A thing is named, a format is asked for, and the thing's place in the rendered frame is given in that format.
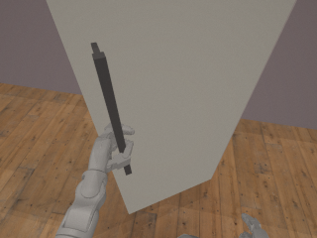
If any handle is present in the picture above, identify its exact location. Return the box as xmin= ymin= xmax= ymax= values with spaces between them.
xmin=91 ymin=42 xmax=132 ymax=176

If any robot left hand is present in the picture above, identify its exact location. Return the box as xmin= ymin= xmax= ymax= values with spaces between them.
xmin=88 ymin=122 xmax=135 ymax=175

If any robot left forearm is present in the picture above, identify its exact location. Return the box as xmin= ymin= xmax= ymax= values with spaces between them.
xmin=54 ymin=170 xmax=108 ymax=238

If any robot right hand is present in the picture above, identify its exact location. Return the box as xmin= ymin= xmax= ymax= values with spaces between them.
xmin=239 ymin=213 xmax=269 ymax=238

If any fridge door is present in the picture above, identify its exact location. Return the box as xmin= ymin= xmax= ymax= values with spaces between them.
xmin=46 ymin=0 xmax=295 ymax=214

